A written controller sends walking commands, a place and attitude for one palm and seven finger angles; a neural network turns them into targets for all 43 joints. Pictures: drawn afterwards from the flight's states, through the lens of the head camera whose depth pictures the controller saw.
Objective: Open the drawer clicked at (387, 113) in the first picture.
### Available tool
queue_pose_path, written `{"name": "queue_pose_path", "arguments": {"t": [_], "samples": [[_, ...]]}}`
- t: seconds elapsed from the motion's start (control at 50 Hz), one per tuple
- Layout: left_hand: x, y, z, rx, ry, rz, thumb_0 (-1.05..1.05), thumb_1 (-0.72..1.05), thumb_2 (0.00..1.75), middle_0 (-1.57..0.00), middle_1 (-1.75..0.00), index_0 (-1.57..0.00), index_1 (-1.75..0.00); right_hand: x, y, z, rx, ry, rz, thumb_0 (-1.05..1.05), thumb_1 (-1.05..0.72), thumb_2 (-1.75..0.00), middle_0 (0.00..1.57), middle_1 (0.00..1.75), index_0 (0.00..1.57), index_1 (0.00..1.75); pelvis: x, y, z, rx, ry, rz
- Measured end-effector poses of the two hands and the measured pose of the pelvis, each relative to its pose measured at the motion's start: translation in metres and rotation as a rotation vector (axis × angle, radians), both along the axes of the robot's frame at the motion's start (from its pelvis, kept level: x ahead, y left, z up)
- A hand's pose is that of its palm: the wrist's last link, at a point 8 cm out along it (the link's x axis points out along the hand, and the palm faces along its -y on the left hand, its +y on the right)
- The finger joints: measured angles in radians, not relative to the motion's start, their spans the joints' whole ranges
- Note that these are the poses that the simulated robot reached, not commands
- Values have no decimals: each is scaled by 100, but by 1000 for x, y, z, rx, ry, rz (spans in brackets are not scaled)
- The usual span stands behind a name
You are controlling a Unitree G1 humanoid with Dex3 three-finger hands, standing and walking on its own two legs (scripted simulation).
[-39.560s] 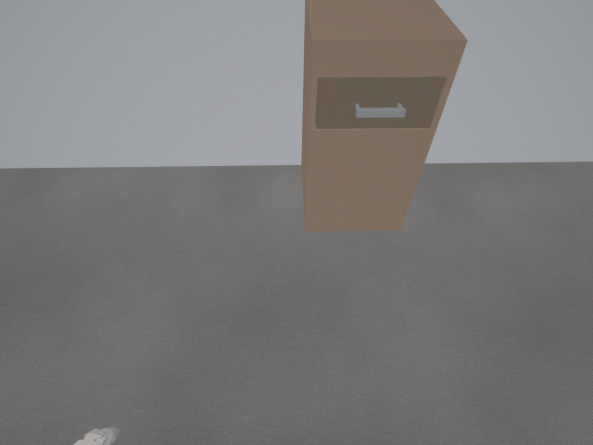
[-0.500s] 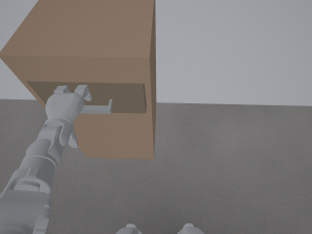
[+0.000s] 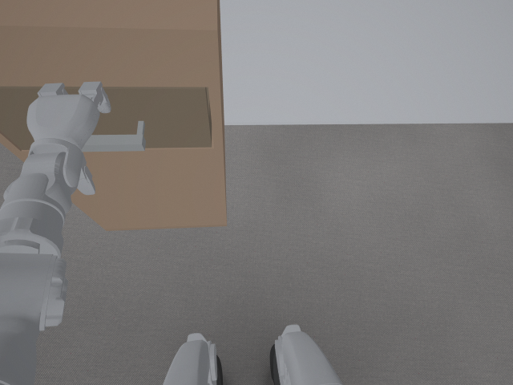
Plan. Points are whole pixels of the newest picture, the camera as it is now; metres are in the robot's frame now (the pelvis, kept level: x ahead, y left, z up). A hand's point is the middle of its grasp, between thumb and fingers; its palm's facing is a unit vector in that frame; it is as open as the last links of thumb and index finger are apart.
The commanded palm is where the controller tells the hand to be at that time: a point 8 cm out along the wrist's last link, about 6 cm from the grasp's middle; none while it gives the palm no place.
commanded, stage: move the hooked fingers above the handle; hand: left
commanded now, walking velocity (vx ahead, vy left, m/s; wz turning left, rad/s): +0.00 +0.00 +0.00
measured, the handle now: (102, 134) +0.56 +0.25 -0.06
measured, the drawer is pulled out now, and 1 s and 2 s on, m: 0.00 0.00 0.00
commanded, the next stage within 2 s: lower the fingers behind the handle in 0.68 s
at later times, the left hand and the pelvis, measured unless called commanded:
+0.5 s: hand (82, 141) +0.50 +0.25 +0.00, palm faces -0.09 -0.02 -1.00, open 13.8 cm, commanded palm +0.51 +0.24 +0.05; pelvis -0.02 +0.00 -0.01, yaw +0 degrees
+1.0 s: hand (83, 141) +0.50 +0.25 +0.00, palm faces -0.06 -0.02 -1.00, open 13.8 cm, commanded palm +0.51 +0.23 +0.03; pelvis -0.02 +0.00 -0.02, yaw +1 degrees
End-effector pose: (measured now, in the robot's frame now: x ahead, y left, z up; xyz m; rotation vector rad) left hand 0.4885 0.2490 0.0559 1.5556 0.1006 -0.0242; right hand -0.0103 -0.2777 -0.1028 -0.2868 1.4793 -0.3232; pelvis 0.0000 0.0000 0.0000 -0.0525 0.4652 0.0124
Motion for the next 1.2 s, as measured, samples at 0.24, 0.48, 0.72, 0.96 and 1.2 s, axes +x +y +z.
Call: {"name": "queue_pose_path", "arguments": {"t": [0.24,0.48,0.72,0.96,1.2], "samples": [[-1,-2,0,0,4,14,0,-49,30,-32,-120,-32,-121,-5,9,-7,22,-2,4,0,-90,-89,20,30,20,30,-9,0,-5,-10,1,11],[-1,0,1,-2,16,0,0,-49,30,-32,-120,-31,-120,-5,5,-8,0,-45,23,0,-90,-89,20,30,20,30,-16,-1,-10,-11,7,10],[-1,0,-1,-3,-6,3,0,-49,30,-32,-120,-32,-122,-9,5,-10,5,-17,22,0,-90,-89,20,30,20,30,-16,-2,-11,-13,13,12],[-1,0,-2,-2,-9,3,0,-49,30,-32,-120,-32,-122,-6,3,-14,0,-34,39,0,-90,-89,20,30,20,30,-20,-4,-16,-12,19,18],[-3,-4,-6,11,-61,34,0,-49,30,-32,-120,-30,-128,-13,0,-31,-4,-57,54,0,-90,-89,20,30,20,30,-37,-7,-35,-15,37,24]]}}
